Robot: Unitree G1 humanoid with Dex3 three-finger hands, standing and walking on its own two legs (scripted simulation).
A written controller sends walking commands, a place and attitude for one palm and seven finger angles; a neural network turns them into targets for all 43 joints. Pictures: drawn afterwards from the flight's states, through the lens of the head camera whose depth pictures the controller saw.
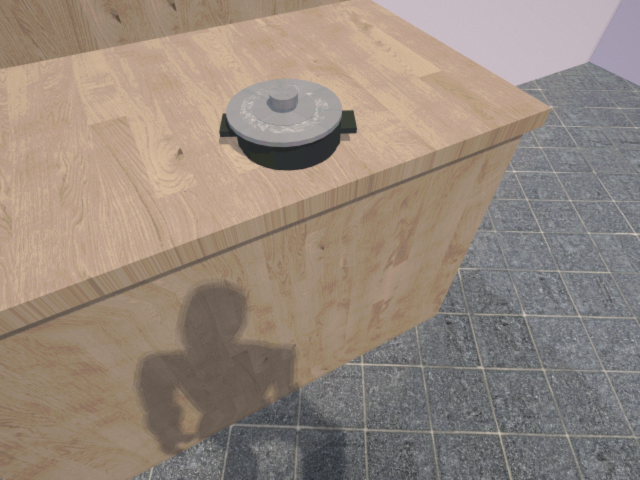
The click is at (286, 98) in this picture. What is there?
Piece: lid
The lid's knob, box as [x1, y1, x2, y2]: [269, 85, 297, 109]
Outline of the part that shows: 269,91 270,103 274,107 283,109 289,108 297,103 297,91 295,88 291,86 280,85 272,88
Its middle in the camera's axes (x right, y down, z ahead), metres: -0.06 -0.22 +0.60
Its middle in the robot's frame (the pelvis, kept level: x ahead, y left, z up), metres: +0.62 +0.09 +0.15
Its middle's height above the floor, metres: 0.93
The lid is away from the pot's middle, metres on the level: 0.01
